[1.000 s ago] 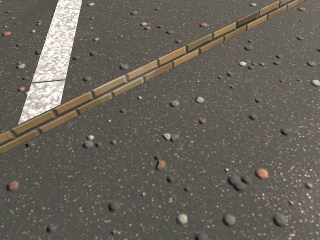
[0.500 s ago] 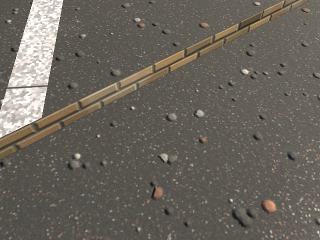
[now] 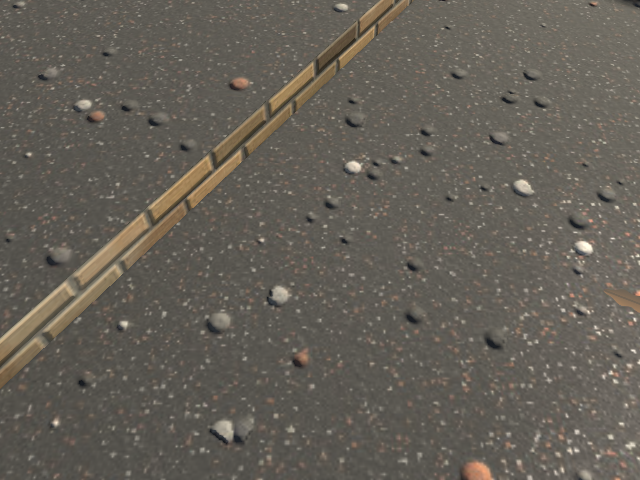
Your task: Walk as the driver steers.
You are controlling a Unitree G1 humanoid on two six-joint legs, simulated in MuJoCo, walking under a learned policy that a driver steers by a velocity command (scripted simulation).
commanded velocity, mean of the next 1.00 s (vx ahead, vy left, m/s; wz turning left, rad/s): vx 0.50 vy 0.00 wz -0.16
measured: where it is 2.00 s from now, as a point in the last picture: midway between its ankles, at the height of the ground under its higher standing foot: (327, 220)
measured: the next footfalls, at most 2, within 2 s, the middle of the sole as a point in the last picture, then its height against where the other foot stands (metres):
left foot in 0.40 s outside the picture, level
right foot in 0.92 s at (401, 363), level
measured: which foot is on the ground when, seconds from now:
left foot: up 0.00-0.38, down 0.40-0.92, up 0.94-1.00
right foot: down 0.00-0.42, up 0.44-0.90, down 0.92-1.00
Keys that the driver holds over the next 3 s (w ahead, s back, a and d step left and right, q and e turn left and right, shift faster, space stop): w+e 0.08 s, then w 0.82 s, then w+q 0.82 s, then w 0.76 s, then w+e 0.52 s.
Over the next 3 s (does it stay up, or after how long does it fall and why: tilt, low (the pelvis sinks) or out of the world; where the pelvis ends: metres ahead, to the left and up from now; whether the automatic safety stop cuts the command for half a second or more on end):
stays up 1.59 0.28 0.14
